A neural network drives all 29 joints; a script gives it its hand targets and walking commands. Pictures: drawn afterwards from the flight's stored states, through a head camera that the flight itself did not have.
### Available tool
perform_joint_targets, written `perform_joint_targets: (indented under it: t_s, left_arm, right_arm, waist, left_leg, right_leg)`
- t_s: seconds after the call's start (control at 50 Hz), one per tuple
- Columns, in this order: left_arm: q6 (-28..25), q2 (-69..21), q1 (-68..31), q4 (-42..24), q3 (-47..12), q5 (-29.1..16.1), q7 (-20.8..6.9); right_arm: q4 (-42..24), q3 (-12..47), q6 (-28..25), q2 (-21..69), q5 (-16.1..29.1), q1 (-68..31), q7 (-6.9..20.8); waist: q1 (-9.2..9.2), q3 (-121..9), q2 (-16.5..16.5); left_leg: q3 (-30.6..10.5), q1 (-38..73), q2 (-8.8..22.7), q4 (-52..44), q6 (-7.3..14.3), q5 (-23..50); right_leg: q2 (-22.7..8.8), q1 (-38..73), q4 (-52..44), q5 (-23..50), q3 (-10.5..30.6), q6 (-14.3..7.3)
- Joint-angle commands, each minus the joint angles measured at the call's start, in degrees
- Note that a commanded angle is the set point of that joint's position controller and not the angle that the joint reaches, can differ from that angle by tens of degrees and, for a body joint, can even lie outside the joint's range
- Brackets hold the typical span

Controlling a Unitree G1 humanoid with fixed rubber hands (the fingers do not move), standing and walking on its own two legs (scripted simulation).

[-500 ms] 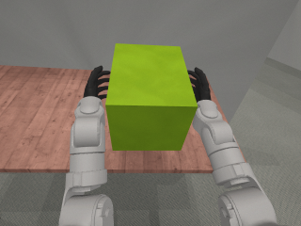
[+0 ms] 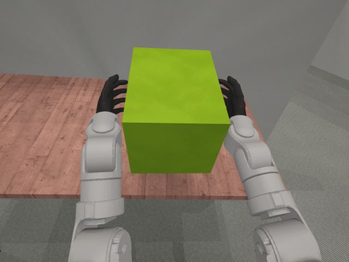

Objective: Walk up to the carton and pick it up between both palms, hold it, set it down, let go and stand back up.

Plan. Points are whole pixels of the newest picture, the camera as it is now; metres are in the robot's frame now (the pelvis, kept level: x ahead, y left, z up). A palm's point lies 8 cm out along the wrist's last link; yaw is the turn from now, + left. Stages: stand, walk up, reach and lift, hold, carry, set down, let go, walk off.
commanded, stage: hold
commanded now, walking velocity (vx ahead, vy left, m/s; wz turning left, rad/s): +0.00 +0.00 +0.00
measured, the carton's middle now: (171, 109) +0.39 +0.01 +0.17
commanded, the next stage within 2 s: set down in 0.08 s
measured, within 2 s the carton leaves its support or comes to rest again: neither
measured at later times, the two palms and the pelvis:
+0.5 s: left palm (114, 112) +0.37 +0.14 +0.17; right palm (234, 122) +0.36 -0.13 +0.16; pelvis +0.00 +0.00 +0.00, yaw +0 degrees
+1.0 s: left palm (116, 113) +0.41 +0.14 +0.14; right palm (228, 123) +0.38 -0.13 +0.14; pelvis +0.01 +0.02 +0.00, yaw +0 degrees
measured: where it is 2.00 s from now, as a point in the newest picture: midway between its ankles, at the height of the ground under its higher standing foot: outside the picture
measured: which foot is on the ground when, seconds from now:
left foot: down 0.00-1.00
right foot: down 0.00-1.00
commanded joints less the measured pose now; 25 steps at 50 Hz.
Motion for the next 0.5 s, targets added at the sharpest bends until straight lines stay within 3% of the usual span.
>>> perform_joint_targets:
  t_s: [0.0,0.04,0.06,0.08,0.12,0.18,0.24,0.28,0.32,0.34,0.38,0.48]
  left_arm:
    - [-3.11,-30.62,-38.76,-2.17,-30.75,-7.72,-8.55]
    - [-3.12,-29.66,-39.09,0.69,-28.97,-6.83,-9.00]
    - [-3.45,-30.40,-40.76,-0.15,-29.35,-7.68,-8.98]
    - [-4.12,-31.17,-42.01,-2.48,-30.36,-8.83,-8.52]
    - [-5.80,-33.23,-45.03,-6.04,-32.86,-10.63,-7.69]
    - [-6.35,-33.51,-44.02,-4.29,-34.27,-11.65,-6.61]
    - [-6.51,-32.10,-41.45,2.94,-29.66,-9.02,-7.58]
    - [-6.87,-31.19,-39.73,6.01,-25.92,-7.02,-8.65]
    - [-8.41,-29.76,-37.32,11.58,-21.72,-4.69,-9.55]
    - [-9.57,-30.01,-38.41,12.83,-20.77,-3.27,-10.33]
    - [-12.47,-29.30,-39.11,13.84,-20.25,-2.86,-10.28]
    - [-18.11,-31.69,-40.01,17.10,-20.68,-4.32,-9.52]
  right_arm:
    - [-16.11,20.38,-4.40,35.93,1.54,-46.47,6.18]
    - [-12.72,18.05,-4.33,36.03,0.64,-47.12,6.60]
    - [-14.60,18.52,-5.11,36.25,1.34,-49.39,6.88]
    - [-16.50,17.59,-6.46,37.19,-0.02,-49.04,7.17]
    - [-19.12,19.25,-7.89,37.62,1.53,-50.24,7.33]
    - [-20.63,20.61,-8.20,36.15,1.85,-49.74,6.76]
    - [-16.63,17.67,-8.09,36.44,-1.76,-49.47,7.03]
    - [-12.42,15.85,-8.23,36.44,-3.06,-48.70,7.56]
    - [-7.98,12.04,-10.35,36.21,-6.78,-46.65,8.56]
    - [-6.69,9.55,-12.05,35.25,-8.28,-47.13,8.97]
    - [-5.99,8.63,-15.67,35.06,-10.26,-48.25,9.70]
    - [-5.10,9.44,-20.94,37.03,-10.96,-50.73,10.39]
  waist:
    - [-0.22,-21.85,4.98]
    - [0.21,-20.58,4.84]
    - [0.70,-22.86,5.18]
    - [-0.53,-25.64,6.18]
    - [-1.62,-31.40,7.84]
    - [-2.85,-35.26,7.04]
    - [-2.63,-27.69,3.46]
    - [-0.30,-23.34,2.22]
    - [0.01,-18.78,1.95]
    - [-0.68,-19.00,2.35]
    - [0.61,-21.14,2.39]
    - [1.14,-28.66,3.22]
  left_leg:
    - [0.64,7.86,-1.69,-2.70,-1.77,9.57]
    - [1.14,5.84,-2.00,-3.77,-1.27,5.85]
    - [1.50,7.15,-1.89,-3.55,-1.23,5.90]
    - [0.44,7.73,-1.48,-2.73,-0.74,7.17]
    - [0.08,10.29,-1.99,-0.88,-2.44,14.87]
    - [-0.80,12.42,-2.25,1.09,-2.82,17.61]
    - [-0.87,8.31,-1.38,-1.50,-1.66,9.67]
    - [-0.30,6.75,-1.51,-3.89,-0.51,4.50]
    - [0.44,4.99,-1.18,-6.41,0.20,-0.56]
    - [0.39,4.27,-1.07,-6.53,-0.16,-0.99]
    - [1.58,4.04,-1.21,-6.32,0.00,1.61]
    - [2.16,6.45,-1.20,-2.70,-1.54,11.44]
  right_leg:
    - [2.18,0.64,-1.35,4.69,-0.24,3.00]
    - [1.72,0.18,-1.12,0.95,0.01,2.63]
    - [1.97,-0.14,-1.01,1.20,-0.34,2.46]
    - [1.08,1.43,-0.30,5.59,-1.30,2.18]
    - [1.97,4.04,0.84,13.92,-1.37,2.18]
    - [2.74,3.50,0.53,16.42,-1.34,2.04]
    - [2.08,1.46,0.00,9.62,-1.86,2.26]
    - [1.81,1.65,-0.87,5.79,-1.70,2.48]
    - [0.95,1.80,-1.66,1.20,-2.40,2.40]
    - [0.99,1.87,-1.84,-0.50,-2.63,2.15]
    - [0.70,3.10,-0.82,3.80,-2.65,2.24]
    - [1.25,6.58,0.33,14.23,-2.57,2.25]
